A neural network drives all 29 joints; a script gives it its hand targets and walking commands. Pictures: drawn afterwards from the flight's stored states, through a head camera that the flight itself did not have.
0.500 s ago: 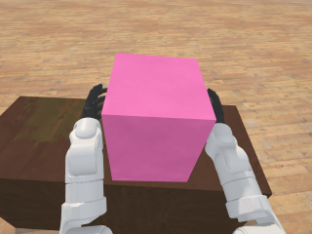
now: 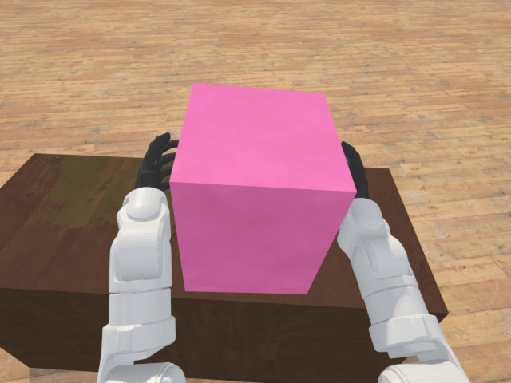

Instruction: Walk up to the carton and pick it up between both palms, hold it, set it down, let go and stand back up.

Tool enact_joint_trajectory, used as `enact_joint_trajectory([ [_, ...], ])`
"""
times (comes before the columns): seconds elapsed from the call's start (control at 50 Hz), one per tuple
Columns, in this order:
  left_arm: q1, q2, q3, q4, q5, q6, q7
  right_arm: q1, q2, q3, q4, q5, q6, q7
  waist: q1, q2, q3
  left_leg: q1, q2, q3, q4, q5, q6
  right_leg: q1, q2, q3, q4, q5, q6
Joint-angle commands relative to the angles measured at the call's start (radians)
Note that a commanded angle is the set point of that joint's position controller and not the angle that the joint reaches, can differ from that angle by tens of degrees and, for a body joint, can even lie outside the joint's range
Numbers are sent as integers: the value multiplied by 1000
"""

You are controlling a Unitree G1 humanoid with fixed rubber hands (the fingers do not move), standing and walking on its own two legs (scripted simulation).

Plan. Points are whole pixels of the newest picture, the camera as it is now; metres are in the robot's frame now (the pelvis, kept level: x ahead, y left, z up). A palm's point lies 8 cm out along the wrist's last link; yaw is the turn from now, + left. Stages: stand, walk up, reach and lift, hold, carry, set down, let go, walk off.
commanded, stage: hold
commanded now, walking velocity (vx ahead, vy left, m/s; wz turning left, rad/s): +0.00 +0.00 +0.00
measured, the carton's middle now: (253, 194) +0.38 +0.00 +0.14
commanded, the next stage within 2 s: none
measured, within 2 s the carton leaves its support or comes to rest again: neither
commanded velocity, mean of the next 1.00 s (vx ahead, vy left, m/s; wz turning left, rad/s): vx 0.00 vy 0.00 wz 0.00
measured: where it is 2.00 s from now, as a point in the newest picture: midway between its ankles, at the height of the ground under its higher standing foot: outside the picture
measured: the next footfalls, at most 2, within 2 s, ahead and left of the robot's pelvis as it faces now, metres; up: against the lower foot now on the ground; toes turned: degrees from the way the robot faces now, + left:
none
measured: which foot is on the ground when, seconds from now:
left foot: down 0.00-1.00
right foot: down 0.00-1.00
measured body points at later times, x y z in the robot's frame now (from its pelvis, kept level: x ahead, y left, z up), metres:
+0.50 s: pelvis -0.01 -0.01 +0.00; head -0.03 +0.01 +0.45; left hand +0.37 +0.16 +0.18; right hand +0.37 -0.14 +0.15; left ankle +0.01 +0.10 -0.74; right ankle +0.05 -0.09 -0.74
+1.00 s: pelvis +0.00 -0.01 +0.00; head -0.02 +0.02 +0.45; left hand +0.37 +0.16 +0.18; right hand +0.37 -0.14 +0.16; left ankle +0.01 +0.10 -0.74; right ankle +0.05 -0.09 -0.74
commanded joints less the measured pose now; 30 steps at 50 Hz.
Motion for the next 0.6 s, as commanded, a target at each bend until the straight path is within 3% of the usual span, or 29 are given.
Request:
enact_joint_trajectory([
  [0.0,-594,-461,-447,-144,-153,-50,-139,-765,474,436,-346,89,-98,123,0,59,-503,-70,-14,-24,-74,325,-39,315,2,78,15,241,76],
  [0.04,-608,-454,-419,-117,-132,-40,-136,-786,476,431,-320,90,-96,130,23,73,-436,-113,-14,-15,-105,253,-33,311,-3,78,14,183,80],
  [0.1,-580,-460,-409,-116,-128,-23,-143,-812,479,435,-335,88,-102,129,34,65,-433,-108,-13,-9,-111,245,-24,314,-2,76,10,176,77],
  [0.12,-610,-458,-419,-118,-134,-26,-143,-830,486,430,-343,88,-107,129,26,47,-468,-109,-12,-11,-105,239,-19,322,-1,77,11,167,78],
  [0.2,-660,-471,-470,-146,-172,-47,-130,-831,499,423,-343,83,-113,130,11,82,-514,-87,-16,-12,-96,251,-27,290,-2,81,20,178,74],
  [0.28,-677,-466,-434,-76,-151,-48,-131,-822,480,358,-278,39,-104,140,11,92,-457,-135,-5,-11,-125,126,-19,261,-9,83,2,62,68],
  [0.32,-683,-472,-440,-57,-163,-50,-134,-831,482,344,-275,31,-108,142,-7,91,-465,-155,-3,-15,-133,69,-13,259,-16,83,2,25,62],
  [0.38,-706,-470,-431,-48,-172,-65,-140,-841,484,334,-240,15,-112,142,-19,72,-486,-141,-5,-15,-125,103,-10,263,-18,83,4,68,66],
  [0.46,-668,-468,-441,-88,-172,-72,-146,-831,500,393,-303,46,-124,126,-7,80,-573,-122,-15,-21,-97,221,-16,344,-22,95,23,216,83],
  [0.5,-670,-463,-439,-109,-172,-79,-149,-800,512,405,-294,47,-121,119,-22,70,-573,-111,-21,-16,-90,238,-24,353,-14,89,28,231,90],
  [0.58,-658,-448,-390,-57,-141,-68,-153,-815,497,390,-276,41,-115,128,7,49,-486,-148,-18,-17,-114,191,-12,331,-18,87,14,163,86],
])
